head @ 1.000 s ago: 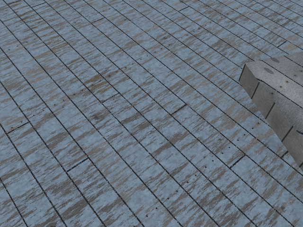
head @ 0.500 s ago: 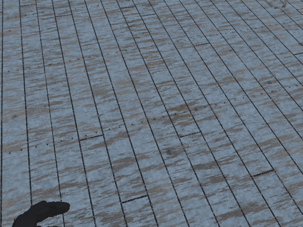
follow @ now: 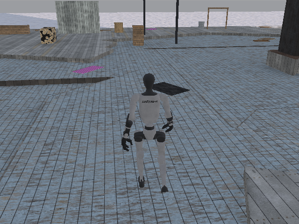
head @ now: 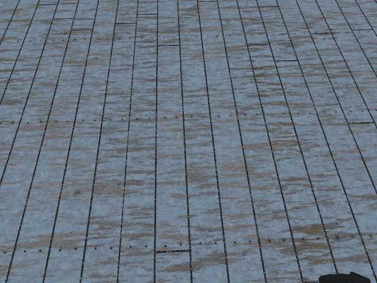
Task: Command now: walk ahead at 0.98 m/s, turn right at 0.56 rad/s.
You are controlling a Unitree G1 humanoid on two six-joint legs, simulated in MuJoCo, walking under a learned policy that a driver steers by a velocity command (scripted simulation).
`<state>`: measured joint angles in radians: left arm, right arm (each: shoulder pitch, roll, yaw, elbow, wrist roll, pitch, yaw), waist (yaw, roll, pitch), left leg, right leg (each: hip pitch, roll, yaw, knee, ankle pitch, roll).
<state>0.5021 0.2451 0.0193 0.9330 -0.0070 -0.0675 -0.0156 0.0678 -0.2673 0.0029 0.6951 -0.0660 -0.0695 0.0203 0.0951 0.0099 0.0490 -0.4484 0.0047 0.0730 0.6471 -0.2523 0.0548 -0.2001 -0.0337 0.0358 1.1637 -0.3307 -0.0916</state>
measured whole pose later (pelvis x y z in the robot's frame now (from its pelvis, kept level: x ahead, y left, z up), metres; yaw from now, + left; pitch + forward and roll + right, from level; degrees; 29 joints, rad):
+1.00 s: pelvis +0.77 -0.16 +0.02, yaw -46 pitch +1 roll +2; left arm 0.24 0.37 0.07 0.78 0.00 -0.06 0.00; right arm 0.21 -0.32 -0.05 0.70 -0.01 -0.08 0.00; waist 0.00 -0.03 0.05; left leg -0.31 -0.04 -0.05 0.46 -0.17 -0.01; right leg -0.40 0.10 0.08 1.20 -0.42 -0.03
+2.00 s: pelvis +0.91 -0.25 +0.02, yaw +1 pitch +3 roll -2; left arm 0.07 0.31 0.08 0.74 -0.01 -0.01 0.00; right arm 0.15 -0.35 -0.08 0.52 0.01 0.06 -0.03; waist 0.00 0.01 0.04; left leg -0.36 -0.12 -0.24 0.54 -0.20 0.04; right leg -0.45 0.07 0.14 0.71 -0.31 0.07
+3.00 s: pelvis +0.92 -0.31 +0.02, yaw -35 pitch +3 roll +2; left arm 0.21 0.33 0.08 0.60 -0.03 0.03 0.02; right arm 0.11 -0.33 -0.09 0.66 0.00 -0.03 0.00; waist 0.02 0.02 0.05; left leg -0.52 -0.02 -0.10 0.88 -0.32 -0.06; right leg -0.30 0.08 0.15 0.45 -0.20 -0.07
